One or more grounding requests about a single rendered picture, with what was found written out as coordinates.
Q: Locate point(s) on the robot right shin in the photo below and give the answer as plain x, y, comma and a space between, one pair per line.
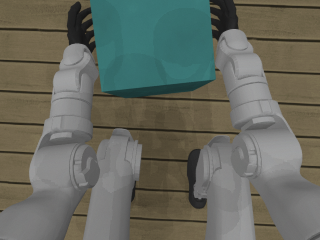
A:
199, 191

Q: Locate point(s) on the robot right foot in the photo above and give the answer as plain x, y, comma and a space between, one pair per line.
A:
192, 161

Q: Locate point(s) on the left robot hand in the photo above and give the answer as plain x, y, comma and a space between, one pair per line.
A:
77, 29

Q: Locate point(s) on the robot left upper arm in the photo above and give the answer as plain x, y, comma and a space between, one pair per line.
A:
60, 176

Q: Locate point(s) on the left robot forearm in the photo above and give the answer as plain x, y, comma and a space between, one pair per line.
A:
69, 121

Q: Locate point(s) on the robot right upper arm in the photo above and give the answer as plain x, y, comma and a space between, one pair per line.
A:
271, 160

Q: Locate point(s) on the carton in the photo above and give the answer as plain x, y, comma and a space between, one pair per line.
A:
153, 47

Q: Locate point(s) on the right robot hand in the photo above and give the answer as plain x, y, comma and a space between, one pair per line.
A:
227, 17

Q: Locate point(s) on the right robot forearm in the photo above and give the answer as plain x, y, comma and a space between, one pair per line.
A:
252, 106

